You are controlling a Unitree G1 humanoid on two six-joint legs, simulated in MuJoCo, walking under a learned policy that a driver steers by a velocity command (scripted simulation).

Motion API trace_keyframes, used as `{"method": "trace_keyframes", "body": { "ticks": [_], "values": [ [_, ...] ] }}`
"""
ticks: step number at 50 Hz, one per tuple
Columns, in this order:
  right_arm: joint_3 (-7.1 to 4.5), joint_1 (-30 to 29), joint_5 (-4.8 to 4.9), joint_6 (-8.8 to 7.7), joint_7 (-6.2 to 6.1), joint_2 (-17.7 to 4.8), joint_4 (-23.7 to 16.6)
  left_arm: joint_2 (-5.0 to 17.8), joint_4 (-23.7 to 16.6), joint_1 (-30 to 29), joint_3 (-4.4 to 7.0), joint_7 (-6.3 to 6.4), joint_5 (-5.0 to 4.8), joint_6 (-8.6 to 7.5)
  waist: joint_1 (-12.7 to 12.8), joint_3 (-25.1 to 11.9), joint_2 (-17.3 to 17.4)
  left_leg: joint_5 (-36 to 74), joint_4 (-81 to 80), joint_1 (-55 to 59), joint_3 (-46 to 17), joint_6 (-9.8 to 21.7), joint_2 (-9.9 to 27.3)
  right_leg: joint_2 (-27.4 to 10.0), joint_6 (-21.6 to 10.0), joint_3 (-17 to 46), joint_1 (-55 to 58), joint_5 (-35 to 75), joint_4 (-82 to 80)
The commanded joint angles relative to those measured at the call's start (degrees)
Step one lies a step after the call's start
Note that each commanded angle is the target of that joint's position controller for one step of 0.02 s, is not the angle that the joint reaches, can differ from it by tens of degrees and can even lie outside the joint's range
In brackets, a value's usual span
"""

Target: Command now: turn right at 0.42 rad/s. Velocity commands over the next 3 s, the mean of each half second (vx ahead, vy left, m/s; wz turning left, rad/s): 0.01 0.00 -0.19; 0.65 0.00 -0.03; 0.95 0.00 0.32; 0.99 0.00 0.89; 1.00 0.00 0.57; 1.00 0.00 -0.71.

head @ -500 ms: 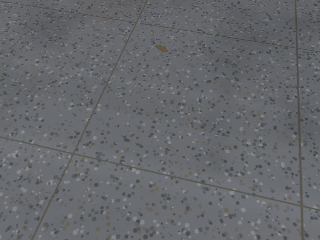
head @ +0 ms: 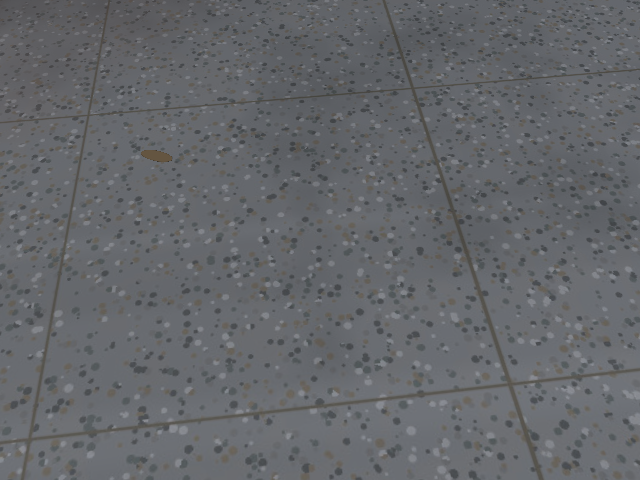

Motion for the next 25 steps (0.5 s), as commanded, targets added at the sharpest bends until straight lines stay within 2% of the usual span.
{"method": "trace_keyframes", "body": {
  "ticks": [1,3,4,5,6,7,8,9,11,14,18,20,21,22,23,24,25],
  "values": [
    [-0.76,1.31,0.66,-1.26,-0.09,-4.69,-4.18,7.48,-3.16,0.64,1.31,-0.01,0.25,-0.32,-0.51,-7.34,-7.57,-2.27,-5.87,4.70,1.48,1.75,-1.67,-16.63,-6.93,17.27,7.69,13.12,-5.16],
    [-0.57,5.40,0.66,-1.74,-0.27,-4.18,-3.42,7.11,-3.14,-0.74,0.86,0.23,-0.38,-0.09,-2.93,-6.89,-6.87,2.62,-17.80,12.18,2.26,3.08,-2.23,-15.27,-4.76,17.34,5.92,13.39,-3.08],
    [-0.61,6.84,0.13,-2.19,-0.58,-4.58,-3.17,6.23,-3.11,-0.75,0.38,0.58,-0.92,-0.15,-3.84,-6.25,-5.04,7.64,-26.49,17.36,0.71,3.82,-0.51,-13.27,-2.19,16.30,3.03,7.66,-1.19],
    [-0.99,5.05,-0.95,-2.50,-1.03,-7.97,-4.05,2.86,-3.26,1.91,-0.60,0.71,-1.13,-0.45,-1.56,-6.12,5.20,6.09,-33.42,20.46,-11.02,6.02,10.12,-8.09,1.12,10.06,-1.12,-7.00,6.85],
    [-1.58,1.15,-1.31,-2.29,-0.65,-12.61,-5.90,3.32,-4.14,2.57,-0.53,1.04,-1.49,-0.76,-0.35,-3.50,13.26,17.48,-34.97,19.23,-24.69,12.19,21.02,1.47,3.15,-0.81,-9.61,-20.83,13.22],
    [-1.41,3.69,-0.94,-2.26,-0.18,-10.18,-4.86,6.99,-3.00,2.19,0.37,1.12,0.08,-0.74,-1.78,-4.76,9.02,23.06,-32.05,15.69,-23.54,16.71,21.96,-1.89,3.93,-1.19,-5.74,-24.20,23.19],
    [-0.44,2.63,-0.33,-2.45,0.18,-7.10,-4.80,6.74,-2.22,2.10,0.45,0.78,-0.25,-0.78,-0.85,-3.86,5.79,25.10,-31.01,14.86,-18.65,16.37,18.54,-2.59,4.31,-0.54,-4.99,-21.47,26.42],
    [-0.12,1.04,-0.21,-2.55,0.36,-5.82,-4.73,5.77,-1.30,2.34,0.25,0.51,-0.46,-0.63,-0.21,-2.77,4.75,26.48,-30.11,14.56,-13.24,14.41,14.71,-2.99,5.05,-0.60,-4.45,-18.31,28.41],
    [0.00,1.30,-0.26,-2.76,0.14,-5.73,-4.39,4.74,-0.23,3.28,-0.20,-0.12,-0.46,-0.16,-0.37,-3.97,8.32,34.72,-28.08,18.34,-7.83,12.55,10.97,-2.63,6.26,-1.60,-4.97,-16.36,29.92],
    [0.07,5.30,-0.12,-2.79,0.29,-5.55,-2.50,3.10,0.35,0.82,-1.24,-0.01,-1.02,0.31,-2.50,-5.03,7.97,39.98,-26.02,23.79,-6.02,12.50,10.41,-3.90,7.76,-3.56,-4.70,-16.75,23.42],
    [-0.30,7.65,-0.44,-2.16,0.64,-6.65,-0.36,1.88,1.62,-1.66,-2.52,0.66,-1.67,0.69,-4.46,-5.00,10.33,39.78,-24.53,24.59,-6.51,12.52,9.98,-6.25,7.33,-8.75,1.75,-17.68,9.50],
    [-0.51,7.93,-0.42,-1.82,0.72,-6.99,0.72,1.94,2.96,-0.67,-2.78,1.17,-2.02,0.40,-3.85,-4.83,10.06,41.23,-23.37,24.33,-7.30,12.09,9.95,-6.60,6.23,-9.84,5.12,-12.96,1.22],
    [-0.57,7.24,-0.17,-1.72,0.68,-7.07,1.11,1.62,4.05,0.79,-3.02,1.44,-1.88,0.04,-2.63,-4.92,8.81,40.77,-22.54,23.02,-6.99,10.98,9.54,-7.17,5.56,-10.00,8.87,-6.32,-5.53],
    [-0.49,7.07,-0.01,-1.85,0.64,-6.71,1.41,2.09,4.82,1.52,-3.12,1.77,-1.37,-0.52,-2.08,-5.29,7.22,37.70,-22.38,19.99,-7.18,9.16,9.39,-9.06,4.78,-7.77,14.07,1.32,-10.68],
    [-0.14,7.47,0.12,-2.29,0.84,-5.58,1.20,4.14,4.97,1.22,-2.93,2.14,-0.48,-1.21,-2.81,-7.00,4.20,30.67,-22.50,15.73,-6.85,7.06,8.57,-13.25,3.83,-3.08,19.87,6.07,-9.88],
    [0.11,9.30,0.27,-2.50,1.41,-4.18,1.33,6.50,6.10,1.81,-2.58,2.13,-0.08,-1.49,-4.80,-8.31,-2.46,10.56,-23.68,13.34,-2.69,6.32,3.41,-16.41,1.47,0.40,20.75,1.19,-6.76],
    [-0.16,6.55,-0.38,-1.97,1.53,-4.83,1.79,7.33,7.46,3.63,-1.78,1.50,-0.47,-1.36,-2.00,-5.19,-6.51,-5.86,-19.38,9.85,1.98,6.63,-1.60,-16.54,-2.14,2.63,17.48,-20.34,-7.68]
  ]
}}
Next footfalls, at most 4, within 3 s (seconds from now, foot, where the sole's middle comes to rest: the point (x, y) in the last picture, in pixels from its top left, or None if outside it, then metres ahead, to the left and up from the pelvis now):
0.10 left None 0.07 0.13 -0.77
0.46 right None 0.01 -0.08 -0.77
0.74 left None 0.14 0.16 -0.77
1.22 right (391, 426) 0.56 -0.08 -0.77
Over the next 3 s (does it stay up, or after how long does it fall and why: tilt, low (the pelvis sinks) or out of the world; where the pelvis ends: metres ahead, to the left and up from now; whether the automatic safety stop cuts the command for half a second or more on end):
stays up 1.80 0.62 -0.05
